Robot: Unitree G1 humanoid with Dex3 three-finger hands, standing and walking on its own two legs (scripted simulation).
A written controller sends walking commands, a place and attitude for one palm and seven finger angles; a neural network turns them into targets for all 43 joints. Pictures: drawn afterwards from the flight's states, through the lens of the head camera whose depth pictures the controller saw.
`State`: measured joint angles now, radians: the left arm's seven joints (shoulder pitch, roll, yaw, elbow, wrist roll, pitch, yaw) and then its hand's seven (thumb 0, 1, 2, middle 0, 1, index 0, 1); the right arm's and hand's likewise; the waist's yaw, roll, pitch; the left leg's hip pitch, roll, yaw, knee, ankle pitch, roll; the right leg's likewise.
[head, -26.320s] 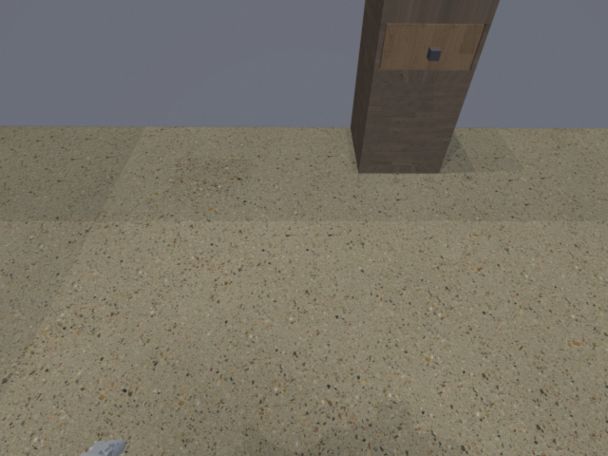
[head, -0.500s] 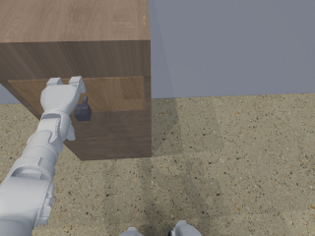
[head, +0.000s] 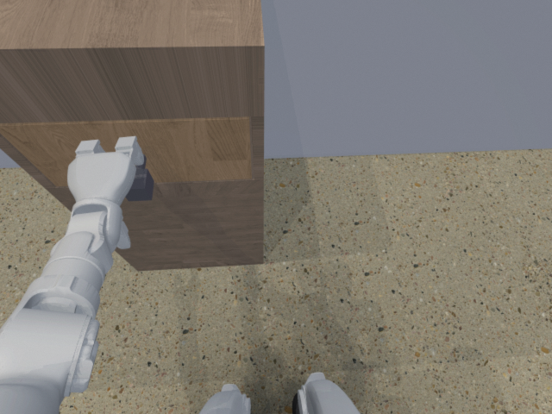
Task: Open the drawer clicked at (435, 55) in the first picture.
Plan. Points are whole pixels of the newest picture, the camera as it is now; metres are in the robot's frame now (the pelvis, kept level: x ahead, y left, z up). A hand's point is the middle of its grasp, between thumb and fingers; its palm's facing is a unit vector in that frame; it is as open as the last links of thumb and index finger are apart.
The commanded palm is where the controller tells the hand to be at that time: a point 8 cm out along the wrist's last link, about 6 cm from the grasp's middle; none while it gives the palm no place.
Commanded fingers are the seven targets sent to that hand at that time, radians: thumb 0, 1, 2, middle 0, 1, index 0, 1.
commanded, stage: lower the fingers behind the handle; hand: left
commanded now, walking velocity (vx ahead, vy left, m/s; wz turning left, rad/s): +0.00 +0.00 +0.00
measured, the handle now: (139, 175) +0.51 +0.23 -0.05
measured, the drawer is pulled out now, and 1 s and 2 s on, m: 0.00 0.00 0.00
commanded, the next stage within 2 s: close the thumb around the handle in 1.04 s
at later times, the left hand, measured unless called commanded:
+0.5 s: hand (131, 200) +0.45 +0.23 -0.05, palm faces -0.04 -0.01 -1.00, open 13.8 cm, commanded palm +0.44 +0.22 +0.00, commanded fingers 0.00 -0.50 0.30 -0.30 -1.20 -0.30 -1.20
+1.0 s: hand (133, 204) +0.45 +0.23 -0.06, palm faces -0.04 -0.01 -1.00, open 13.8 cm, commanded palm +0.44 +0.23 -0.01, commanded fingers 0.00 -0.50 0.30 -0.30 -1.20 -0.30 -1.20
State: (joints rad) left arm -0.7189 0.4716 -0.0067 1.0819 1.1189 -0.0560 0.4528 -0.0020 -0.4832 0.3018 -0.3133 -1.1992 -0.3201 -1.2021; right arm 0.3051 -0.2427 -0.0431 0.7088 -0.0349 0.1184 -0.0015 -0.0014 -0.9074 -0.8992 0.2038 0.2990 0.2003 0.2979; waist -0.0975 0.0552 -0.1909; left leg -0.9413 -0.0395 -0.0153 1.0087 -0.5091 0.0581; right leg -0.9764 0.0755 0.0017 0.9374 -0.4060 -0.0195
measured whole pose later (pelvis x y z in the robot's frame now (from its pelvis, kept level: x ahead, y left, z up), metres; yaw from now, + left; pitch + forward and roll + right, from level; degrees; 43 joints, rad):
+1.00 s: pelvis -0.03 -0.01 -0.03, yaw +0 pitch +29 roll -3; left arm -0.78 0.49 0.01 1.10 1.13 -0.07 0.50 0.00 -0.48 0.30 -0.31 -1.20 -0.31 -1.21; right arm 0.29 -0.25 -0.02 0.72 -0.04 0.09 0.00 0.00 -0.91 -0.90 0.20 0.30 0.20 0.30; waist -0.12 0.06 -0.20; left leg -1.14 -0.04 -0.02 1.18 -0.54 0.05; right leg -1.18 0.08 -0.02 1.11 -0.43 -0.03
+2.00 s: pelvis -0.02 -0.01 -0.03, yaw +0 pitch +29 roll -3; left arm -0.73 0.48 0.04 1.07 1.14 -0.10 0.52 0.00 0.50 0.77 -0.41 -1.35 -0.20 -1.35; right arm 0.28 -0.26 -0.03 0.72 -0.05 0.10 0.00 0.00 -0.91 -0.90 0.20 0.30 0.20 0.30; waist -0.11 0.05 -0.20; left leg -1.13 -0.04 -0.02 1.18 -0.56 0.05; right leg -1.16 0.08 -0.01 1.11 -0.45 -0.03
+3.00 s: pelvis -0.01 -0.01 -0.01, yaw +0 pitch +22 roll -1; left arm -0.28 0.34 -0.03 0.74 1.14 -0.07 0.58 0.01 0.53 0.70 -0.41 -1.35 -0.22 -1.34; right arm 0.20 -0.23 -0.05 0.68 -0.03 0.13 -0.01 0.00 -0.91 -0.90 0.20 0.30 0.20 0.30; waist -0.02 0.04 -0.21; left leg -0.93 -0.04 0.00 1.08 -0.54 0.05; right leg -0.98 0.07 0.01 1.03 -0.44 -0.03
